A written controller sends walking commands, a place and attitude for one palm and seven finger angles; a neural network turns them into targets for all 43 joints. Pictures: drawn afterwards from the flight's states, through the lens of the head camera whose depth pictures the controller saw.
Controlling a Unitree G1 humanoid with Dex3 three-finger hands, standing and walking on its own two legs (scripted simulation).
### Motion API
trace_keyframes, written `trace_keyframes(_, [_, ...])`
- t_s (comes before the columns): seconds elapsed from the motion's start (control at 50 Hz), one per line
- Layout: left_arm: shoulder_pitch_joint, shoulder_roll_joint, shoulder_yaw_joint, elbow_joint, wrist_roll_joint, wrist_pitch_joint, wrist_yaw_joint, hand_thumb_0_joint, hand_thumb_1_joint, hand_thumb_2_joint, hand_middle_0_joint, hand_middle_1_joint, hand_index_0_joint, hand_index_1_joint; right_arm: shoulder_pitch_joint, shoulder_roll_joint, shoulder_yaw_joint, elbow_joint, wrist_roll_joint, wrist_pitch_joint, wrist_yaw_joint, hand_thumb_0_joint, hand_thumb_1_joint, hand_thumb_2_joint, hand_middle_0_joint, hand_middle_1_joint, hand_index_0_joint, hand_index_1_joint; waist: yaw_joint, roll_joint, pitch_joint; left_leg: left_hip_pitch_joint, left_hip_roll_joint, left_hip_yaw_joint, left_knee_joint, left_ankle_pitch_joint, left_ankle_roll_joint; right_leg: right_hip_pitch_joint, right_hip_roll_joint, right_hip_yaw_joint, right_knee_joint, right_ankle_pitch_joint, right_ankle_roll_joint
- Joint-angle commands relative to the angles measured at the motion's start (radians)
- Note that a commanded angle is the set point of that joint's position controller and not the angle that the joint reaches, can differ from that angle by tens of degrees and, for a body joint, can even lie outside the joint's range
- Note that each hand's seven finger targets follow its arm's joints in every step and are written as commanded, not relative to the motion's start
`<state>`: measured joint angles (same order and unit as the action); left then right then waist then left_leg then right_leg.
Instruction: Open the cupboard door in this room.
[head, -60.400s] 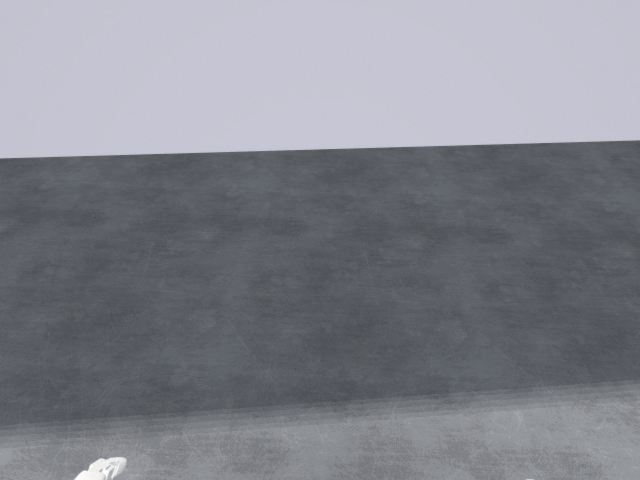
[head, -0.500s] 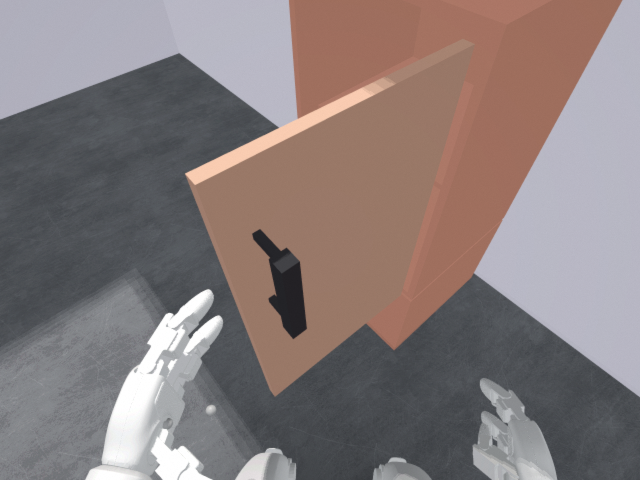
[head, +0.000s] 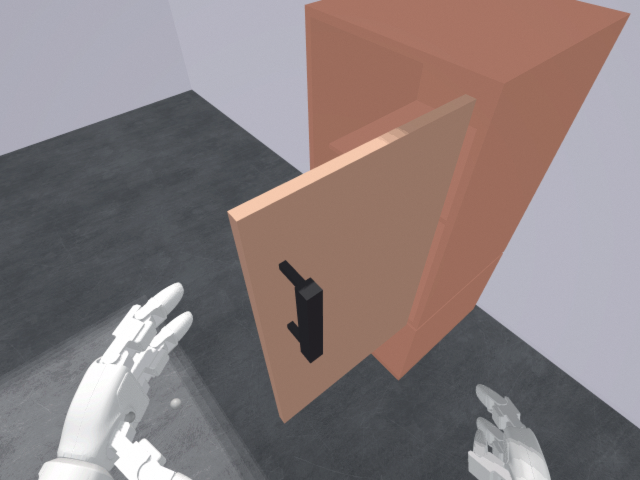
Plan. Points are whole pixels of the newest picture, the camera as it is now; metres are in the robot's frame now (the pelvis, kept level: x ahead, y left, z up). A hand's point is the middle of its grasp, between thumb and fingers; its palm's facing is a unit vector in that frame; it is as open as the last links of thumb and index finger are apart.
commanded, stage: draw the hand back to the body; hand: left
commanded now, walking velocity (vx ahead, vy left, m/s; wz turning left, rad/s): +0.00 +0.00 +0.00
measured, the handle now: (300, 313) +0.31 +0.05 +0.05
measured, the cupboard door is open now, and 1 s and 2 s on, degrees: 88 88 88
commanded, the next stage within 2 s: step back with the hand held close in 1.10 s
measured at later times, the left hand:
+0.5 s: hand (68, 336) +0.20 +0.24 +0.18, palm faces +0.34 -0.86 -0.38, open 11.8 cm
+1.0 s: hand (40, 308) +0.21 +0.25 +0.21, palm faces +0.44 -0.81 -0.39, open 7.5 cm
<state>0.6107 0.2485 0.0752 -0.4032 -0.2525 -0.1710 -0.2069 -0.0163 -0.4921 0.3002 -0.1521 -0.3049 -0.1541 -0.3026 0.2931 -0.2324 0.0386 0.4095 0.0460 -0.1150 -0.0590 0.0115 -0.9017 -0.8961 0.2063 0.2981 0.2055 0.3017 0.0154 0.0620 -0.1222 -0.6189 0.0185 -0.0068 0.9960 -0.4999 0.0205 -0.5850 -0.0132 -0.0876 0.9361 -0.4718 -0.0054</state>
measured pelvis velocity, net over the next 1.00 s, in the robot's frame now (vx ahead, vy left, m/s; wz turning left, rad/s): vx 0.02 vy -0.01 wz -0.03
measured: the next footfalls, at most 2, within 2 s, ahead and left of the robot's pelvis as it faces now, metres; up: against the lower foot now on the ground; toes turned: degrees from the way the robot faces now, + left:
none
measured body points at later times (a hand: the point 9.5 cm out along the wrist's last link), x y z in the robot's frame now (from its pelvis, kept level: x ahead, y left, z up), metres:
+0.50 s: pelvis +0.02 +0.01 +0.05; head +0.00 -0.01 +0.50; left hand +0.18 +0.28 +0.20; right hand +0.20 -0.20 -0.03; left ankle +0.00 +0.10 -0.68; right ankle +0.00 -0.12 -0.68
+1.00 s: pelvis +0.02 -0.01 +0.06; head +0.00 -0.03 +0.51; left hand +0.18 +0.29 +0.23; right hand +0.20 -0.24 -0.03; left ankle +0.00 +0.10 -0.68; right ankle +0.00 -0.12 -0.68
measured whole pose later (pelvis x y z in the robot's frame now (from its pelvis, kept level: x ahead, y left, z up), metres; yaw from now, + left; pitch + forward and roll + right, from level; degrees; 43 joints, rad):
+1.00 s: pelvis +0.02 -0.01 +0.06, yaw -2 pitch -5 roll +0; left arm 0.47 0.33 0.32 -0.38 -0.07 -0.06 0.12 0.01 0.86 0.88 -0.21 -0.31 -0.21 -0.30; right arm 0.20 -0.23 0.02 0.64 0.00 -0.10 -0.08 0.01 -0.90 -0.90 0.21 0.30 0.21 0.30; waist 0.07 0.07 0.03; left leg -0.07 0.02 0.04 0.43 -0.27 0.01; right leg -0.07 0.00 -0.05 0.40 -0.25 -0.01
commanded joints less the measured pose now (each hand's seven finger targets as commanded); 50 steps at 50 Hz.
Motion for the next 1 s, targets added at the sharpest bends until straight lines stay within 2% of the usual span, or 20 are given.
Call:
trace_keyframes(0.0, [-0.038,0.111,0.115,-0.251,-0.031,-0.039,-0.024,0.0,-0.325,0.375,-0.156,-0.3,-0.156,-0.3,-0.1,-0.105,-0.043,-0.159,0.008,-0.083,-0.013,0.0,-0.9,-0.9,0.2,0.3,0.2,0.3,0.002,0.0,-0.1,0.108,-0.021,-0.037,-0.209,0.266,-0.004,0.11,0.037,0.011,-0.17,0.25,-0.014])
trace_keyframes(0.02, [-0.028,0.249,0.153,-0.343,0.121,0.002,0.131,0.0,-0.29,0.39,-0.158,-0.3,-0.158,-0.3,-0.092,-0.095,-0.047,-0.166,-0.009,-0.067,-0.043,0.0,-0.9,-0.9,0.2,0.3,0.2,0.3,0.063,0.014,-0.113,0.118,-0.004,-0.018,-0.262,0.284,-0.003,0.151,0.012,0.068,-0.222,0.249,-0.026])
trace_keyframes(0.04, [0.039,0.145,0.101,-0.312,0.138,0.043,0.197,0.0,-0.255,0.405,-0.159,-0.3,-0.159,-0.3,-0.088,-0.074,-0.038,-0.158,-0.016,-0.06,-0.051,0.0,-0.9,-0.9,0.2,0.3,0.2,0.3,0.032,0.003,-0.047,0.13,-0.007,-0.009,-0.276,0.253,-0.005,0.132,0.009,0.059,-0.252,0.225,-0.022])
trace_keyframes(0.06, [0.042,0.104,0.063,-0.294,0.161,0.069,0.237,0.0,-0.22,0.42,-0.16,-0.3,-0.16,-0.3,-0.078,-0.074,-0.032,-0.142,-0.018,-0.051,-0.05,0.0,-0.9,-0.9,0.2,0.3,0.2,0.3,0.021,0.022,-0.007,0.138,-0.004,-0.012,-0.291,0.251,-0.006,0.141,0.006,0.048,-0.262,0.22,-0.02])
trace_keyframes(0.08, [0.037,0.124,0.082,-0.288,0.177,0.085,0.268,0.0,-0.185,0.435,-0.161,-0.3,-0.161,-0.3,-0.092,-0.079,-0.035,-0.132,-0.019,-0.046,-0.051,0.0,-0.9,-0.9,0.2,0.3,0.2,0.3,0.025,-0.026,-0.007,0.147,0.0,-0.015,-0.301,0.265,-0.003,0.167,0.007,0.046,-0.283,0.23,-0.021])
trace_keyframes(0.14, [0.005,0.154,0.1,-0.326,0.208,0.093,0.317,0.0,-0.08,0.48,-0.165,-0.3,-0.165,-0.3,-0.103,-0.086,-0.03,-0.117,-0.026,-0.044,-0.056,0.0,-0.9,-0.9,0.2,0.3,0.2,0.3,0.021,-0.014,-0.015,0.222,0.005,-0.017,-0.344,0.299,-0.001,0.206,0.004,0.039,-0.312,0.251,-0.017])
trace_keyframes(0.16, [0.001,0.152,0.101,-0.313,0.214,0.096,0.325,0.0,-0.045,0.495,-0.166,-0.3,-0.166,-0.3,-0.109,-0.085,-0.028,-0.109,-0.028,-0.046,-0.057,0.0,-0.9,-0.9,0.2,0.3,0.2,0.3,0.021,-0.014,0.001,0.241,0.006,-0.017,-0.364,0.298,-0.001,0.215,0.003,0.038,-0.328,0.248,-0.015])
trace_keyframes(0.28, [-0.086,0.193,0.161,-0.286,0.225,0.093,0.355,0.0,0.165,0.585,-0.174,-0.3,-0.174,-0.3,-0.144,-0.095,-0.023,-0.058,-0.036,-0.065,-0.061,0.0,-0.9,-0.9,0.2,0.3,0.2,0.3,0.031,-0.012,0.044,0.325,0.009,-0.023,-0.465,0.325,-0.005,0.313,0.001,0.033,-0.41,0.26,-0.017])
trace_keyframes(0.3, [-0.088,0.183,0.163,-0.276,0.224,0.09,0.356,0.0,0.2,0.6,-0.175,-0.3,-0.175,-0.3,-0.148,-0.092,-0.02,-0.049,-0.036,-0.069,-0.06,0.0,-0.9,-0.9,0.2,0.3,0.2,0.3,0.03,-0.023,0.063,0.334,0.012,-0.026,-0.482,0.347,-0.007,0.324,0.002,0.031,-0.416,0.273,-0.015])
trace_keyframes(0.34, [-0.11,0.189,0.178,-0.286,0.223,0.083,0.355,0.0,0.27,0.63,-0.178,-0.3,-0.178,-0.3,-0.155,-0.094,-0.021,-0.035,-0.039,-0.075,-0.054,0.0,-0.9,-0.9,0.2,0.3,0.2,0.3,0.035,0.013,0.047,0.371,0.013,-0.028,-0.51,0.378,-0.01,0.357,0.001,0.032,-0.434,0.285,-0.016])
trace_keyframes(0.52, [-0.138,0.235,0.293,-0.244,0.208,0.069,0.35,0.0,0.585,0.765,-0.189,-0.3,-0.189,-0.3,-0.191,-0.098,-0.034,0.019,-0.044,-0.071,-0.036,0.0,-0.9,-0.9,0.2,0.3,0.2,0.3,0.053,-0.005,0.062,0.458,0.022,-0.007,-0.588,0.518,-0.018,0.472,0.005,0.038,-0.508,0.4,-0.017])
trace_keyframes(0.58, [-0.179,0.265,0.339,-0.237,0.205,0.066,0.351,0.0,0.69,0.81,-0.192,-0.3,-0.192,-0.3,-0.206,-0.102,-0.039,0.031,-0.045,-0.065,-0.034,0.0,-0.9,-0.9,0.2,0.3,0.2,0.3,0.057,0.001,0.069,0.475,0.019,0.002,-0.6,0.526,-0.016,0.493,0.007,0.042,-0.532,0.419,-0.019])
trace_keyframes(0.6, [-0.192,0.256,0.34,-0.232,0.203,0.063,0.35,0.0,0.725,0.825,-0.194,-0.3,-0.194,-0.3,-0.205,-0.1,-0.038,0.036,-0.045,-0.062,-0.032,0.0,-0.9,-0.9,0.2,0.3,0.2,0.3,0.053,0.023,0.076,0.48,0.018,0.003,-0.608,0.512,-0.017,0.492,0.005,0.043,-0.537,0.409,-0.018])
trace_keyframes(0.62, [-0.207,0.267,0.355,-0.233,0.2,0.061,0.351,0.0,0.76,0.84,-0.195,-0.3,-0.195,-0.3,-0.207,-0.1,-0.041,0.037,-0.045,-0.06,-0.033,0.0,-0.9,-0.9,0.2,0.3,0.2,0.3,0.053,0.005,0.075,0.487,0.018,0.004,-0.614,0.501,-0.017,0.494,0.006,0.042,-0.542,0.404,-0.017])
trace_keyframes(0.7, [-0.252,0.288,0.398,-0.206,0.193,0.051,0.354,0.0,0.9,0.9,-0.2,-0.3,-0.2,-0.3,-0.219,-0.1,-0.045,0.053,-0.044,-0.054,-0.034,0.0,-0.9,-0.9,0.2,0.3,0.2,0.3,0.055,0.024,0.095,0.498,0.013,0.014,-0.628,0.47,-0.012,0.502,0.005,0.049,-0.567,0.401,-0.018])
trace_keyframes(0.76, [-0.22,0.234,0.344,-0.168,0.19,0.051,0.341,0.0,0.9,0.9,-0.2,-0.3,-0.2,-0.3,-0.221,-0.104,-0.052,0.055,-0.044,-0.048,-0.027,0.0,-0.9,-0.9,0.2,0.3,0.2,0.3,0.05,-0.026,0.107,0.513,0.014,0.02,-0.633,0.474,-0.005,0.494,0.007,0.048,-0.579,0.408,-0.011])
trace_keyframes(0.82, [-0.223,0.254,0.356,-0.183,0.191,0.046,0.34,0.0,0.9,0.9,-0.2,-0.3,-0.2,-0.3,-0.227,-0.108,-0.058,0.057,-0.047,-0.044,-0.026,0.0,-0.9,-0.9,0.2,0.3,0.2,0.3,0.055,-0.017,0.077,0.526,0.009,0.028,-0.63,0.487,0.001,0.517,0.003,0.055,-0.584,0.437,-0.01])
trace_keyframes(0.86, [-0.23,0.273,0.372,-0.189,0.191,0.045,0.342,0.0,0.9,0.9,-0.2,-0.3,-0.2,-0.3,-0.23,-0.105,-0.059,0.059,-0.048,-0.043,-0.029,0.0,-0.9,-0.9,0.2,0.3,0.2,0.3,0.058,-0.036,0.069,0.531,0.006,0.031,-0.627,0.48,0.004,0.52,0.004,0.06,-0.59,0.441,-0.01])
trace_keyframes(0.94, [-0.245,0.289,0.384,-0.216,0.195,0.038,0.345,0.0,0.9,0.9,-0.2,-0.3,-0.2,-0.3,-0.234,-0.098,-0.057,0.066,-0.048,-0.048,-0.033,0.0,-0.9,-0.9,0.2,0.3,0.2,0.3,0.057,0.01,0.063,0.545,0.001,0.036,-0.622,0.491,0.003,0.523,0.002,0.066,-0.596,0.456,-0.012])
trace_keyframes(0.98, [-0.252,0.296,0.387,-0.207,0.194,0.039,0.346,0.0,0.9,0.9,-0.2,-0.3,-0.2,-0.3,-0.241,-0.099,-0.057,0.07,-0.047,-0.051,-0.035,0.0,-0.9,-0.9,0.2,0.3,0.2,0.3,0.058,0.022,0.088,0.541,0.0,0.037,-0.624,0.475,0.001,0.514,0.003,0.068,-0.609,0.444,-0.013])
